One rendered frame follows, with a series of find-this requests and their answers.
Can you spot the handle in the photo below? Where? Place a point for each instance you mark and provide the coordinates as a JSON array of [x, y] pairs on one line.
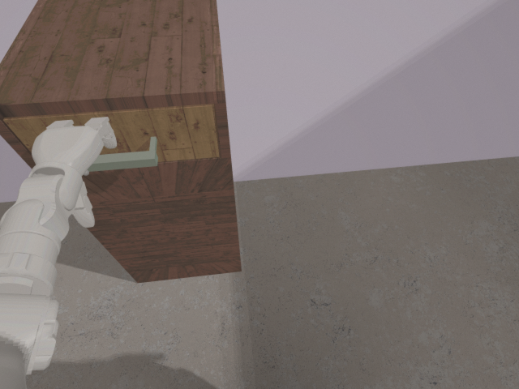
[[127, 160]]

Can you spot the drawer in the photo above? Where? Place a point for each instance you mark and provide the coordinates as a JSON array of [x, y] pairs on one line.
[[183, 132]]

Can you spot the robot left hand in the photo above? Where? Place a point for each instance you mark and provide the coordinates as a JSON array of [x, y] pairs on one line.
[[78, 147]]

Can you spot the left robot forearm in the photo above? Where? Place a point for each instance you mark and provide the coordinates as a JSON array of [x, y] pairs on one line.
[[31, 230]]

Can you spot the cabinet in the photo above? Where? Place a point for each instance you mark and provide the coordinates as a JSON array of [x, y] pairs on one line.
[[174, 220]]

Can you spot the left robot upper arm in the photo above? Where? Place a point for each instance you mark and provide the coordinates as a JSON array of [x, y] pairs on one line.
[[28, 330]]

